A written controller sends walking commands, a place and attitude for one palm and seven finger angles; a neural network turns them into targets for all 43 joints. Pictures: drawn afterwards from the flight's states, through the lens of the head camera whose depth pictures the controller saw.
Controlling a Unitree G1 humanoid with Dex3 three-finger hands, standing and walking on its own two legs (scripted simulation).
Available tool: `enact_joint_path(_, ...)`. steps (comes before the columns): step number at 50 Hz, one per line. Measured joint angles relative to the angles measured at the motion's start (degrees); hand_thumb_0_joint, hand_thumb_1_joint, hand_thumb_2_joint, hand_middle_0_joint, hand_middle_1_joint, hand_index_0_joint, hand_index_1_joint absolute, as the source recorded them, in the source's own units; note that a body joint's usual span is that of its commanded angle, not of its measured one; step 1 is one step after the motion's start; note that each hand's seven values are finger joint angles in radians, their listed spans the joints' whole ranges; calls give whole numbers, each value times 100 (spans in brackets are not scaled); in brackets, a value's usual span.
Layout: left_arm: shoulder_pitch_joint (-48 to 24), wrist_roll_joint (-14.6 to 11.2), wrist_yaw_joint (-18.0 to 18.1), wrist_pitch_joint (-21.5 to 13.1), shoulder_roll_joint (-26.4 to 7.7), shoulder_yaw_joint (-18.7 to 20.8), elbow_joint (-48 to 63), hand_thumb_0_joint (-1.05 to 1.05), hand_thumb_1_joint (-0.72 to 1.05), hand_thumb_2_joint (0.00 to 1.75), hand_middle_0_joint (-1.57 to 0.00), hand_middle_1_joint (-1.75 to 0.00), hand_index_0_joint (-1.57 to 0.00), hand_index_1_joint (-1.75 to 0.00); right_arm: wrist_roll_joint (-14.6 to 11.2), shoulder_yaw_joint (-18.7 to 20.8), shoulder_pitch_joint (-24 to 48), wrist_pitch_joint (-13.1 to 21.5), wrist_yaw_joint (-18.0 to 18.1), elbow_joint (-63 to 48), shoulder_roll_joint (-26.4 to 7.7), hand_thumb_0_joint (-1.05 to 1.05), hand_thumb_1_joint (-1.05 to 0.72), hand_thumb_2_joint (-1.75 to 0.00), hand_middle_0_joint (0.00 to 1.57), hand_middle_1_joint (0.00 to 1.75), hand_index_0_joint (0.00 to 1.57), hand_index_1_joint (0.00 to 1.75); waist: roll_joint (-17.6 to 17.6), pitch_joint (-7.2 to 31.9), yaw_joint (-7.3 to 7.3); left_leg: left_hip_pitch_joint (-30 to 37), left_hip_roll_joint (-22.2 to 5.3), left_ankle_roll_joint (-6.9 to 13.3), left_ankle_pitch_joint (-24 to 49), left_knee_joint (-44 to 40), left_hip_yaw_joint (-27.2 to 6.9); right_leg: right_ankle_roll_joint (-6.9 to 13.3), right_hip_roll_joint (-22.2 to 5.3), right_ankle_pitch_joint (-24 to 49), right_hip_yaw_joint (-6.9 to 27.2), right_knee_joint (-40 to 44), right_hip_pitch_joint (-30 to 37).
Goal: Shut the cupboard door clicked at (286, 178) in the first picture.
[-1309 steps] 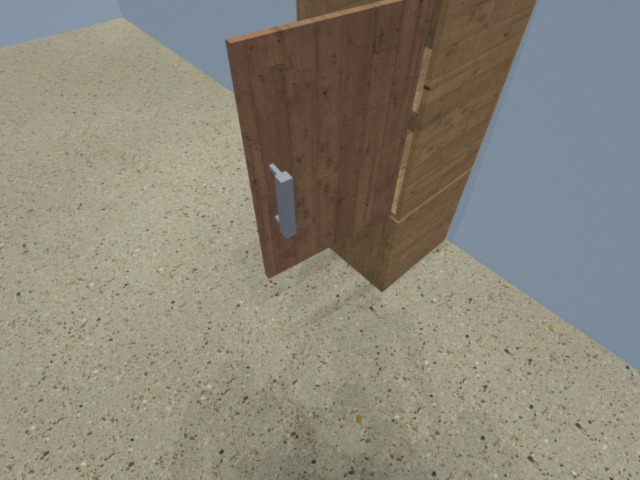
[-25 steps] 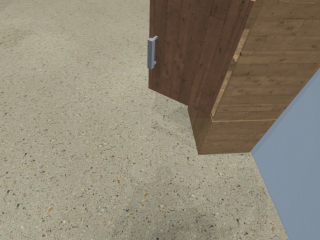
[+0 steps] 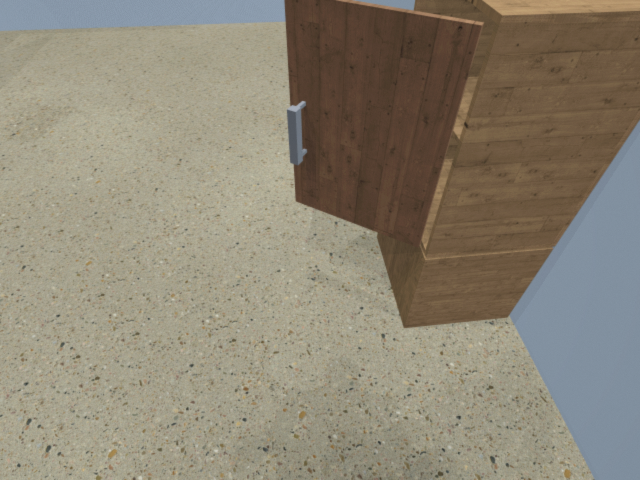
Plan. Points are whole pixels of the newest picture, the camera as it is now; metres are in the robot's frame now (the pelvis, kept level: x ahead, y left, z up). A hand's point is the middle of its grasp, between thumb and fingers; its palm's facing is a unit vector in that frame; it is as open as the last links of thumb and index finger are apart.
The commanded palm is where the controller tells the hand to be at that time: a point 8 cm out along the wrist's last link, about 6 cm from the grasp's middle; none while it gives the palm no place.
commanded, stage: let the arm hang, fingers relaxed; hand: left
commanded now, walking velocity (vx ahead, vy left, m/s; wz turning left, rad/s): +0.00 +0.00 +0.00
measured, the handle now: (299, 132) +0.95 +0.10 -0.08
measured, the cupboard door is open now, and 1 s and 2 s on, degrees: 54 54 54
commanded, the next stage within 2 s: look to check the result in 0.18 s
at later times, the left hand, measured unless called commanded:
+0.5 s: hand out of the picture +0.06 +0.23 -0.16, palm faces +0.01 -0.95 -0.31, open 7.4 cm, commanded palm none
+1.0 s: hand out of the picture +0.10 +0.22 -0.16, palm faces +0.04 -0.95 -0.31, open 7.4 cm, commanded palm none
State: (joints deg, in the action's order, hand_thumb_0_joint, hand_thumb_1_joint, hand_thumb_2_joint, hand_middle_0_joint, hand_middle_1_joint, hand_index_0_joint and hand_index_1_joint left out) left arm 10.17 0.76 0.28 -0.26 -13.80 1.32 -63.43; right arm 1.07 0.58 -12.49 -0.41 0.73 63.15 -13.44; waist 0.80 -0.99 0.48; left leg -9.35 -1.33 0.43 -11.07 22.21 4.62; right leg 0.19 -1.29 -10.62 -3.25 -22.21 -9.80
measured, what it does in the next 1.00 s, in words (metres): stands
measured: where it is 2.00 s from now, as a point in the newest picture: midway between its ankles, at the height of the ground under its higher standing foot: outside the picture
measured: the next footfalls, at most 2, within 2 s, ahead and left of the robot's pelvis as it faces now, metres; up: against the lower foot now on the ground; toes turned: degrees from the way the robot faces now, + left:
right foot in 1.60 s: +0.09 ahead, -0.12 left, +0.00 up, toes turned +23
left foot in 1.96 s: -0.05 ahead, +0.11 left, +0.00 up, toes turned +44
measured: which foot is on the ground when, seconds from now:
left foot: down 0.00-1.00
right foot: down 0.00-1.00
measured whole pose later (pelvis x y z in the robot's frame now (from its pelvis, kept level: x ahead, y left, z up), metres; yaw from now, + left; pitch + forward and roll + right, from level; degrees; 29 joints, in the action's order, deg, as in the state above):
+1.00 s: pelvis +0.03 -0.02 +0.00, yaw +2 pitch -1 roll +0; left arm 7.2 0.4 0.7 -0.1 -16.4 1.4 -62.9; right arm 1.0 0.4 -8.8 -1.0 0.9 62.4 -17.3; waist 0.5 -1.8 0.9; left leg -7.0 -1.8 -1.2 -12.2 20.2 2.1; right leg 1.1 -0.7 -13.0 -5.8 -20.5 -6.6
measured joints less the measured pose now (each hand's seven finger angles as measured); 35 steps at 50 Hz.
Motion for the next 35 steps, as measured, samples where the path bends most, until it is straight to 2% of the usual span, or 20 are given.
enact_joint_path(8, -123, -1, -30, -32, -30, -17, 7, 0, 91, 90, -20, -30, -20, -30, 0, 4, 149, 33, 3, 14, -147, 0, -90, -90, 20, 30, 20, 29, -60, -6, 16, 111, -7, -23, 18, -136, -17, 11, 17, 11, -19, 136, 117)
enact_joint_path(18, -64, -9, -43, -17, -223, 1, -109, 0, 90, 90, -20, -30, -20, -30, -6, -2, 257, 20, 1, 38, -317, 0, -90, -90, 20, 30, 20, 29, -40, -83, -12, 212, -30, -60, 23, -271, -48, 35, 49, 10, -51, 284, 233)
enact_joint_path(35, -134, -23, -33, -49, -370, -17, -159, 1, 90, 90, -20, -30, -20, -30, -18, -25, 465, 11, -6, 29, -438, 0, -90, -90, 20, 30, 20, 29, 11, -78, -46, 387, -73, -125, -12, -409, -94, 79, 102, -39, -98, 433, 427)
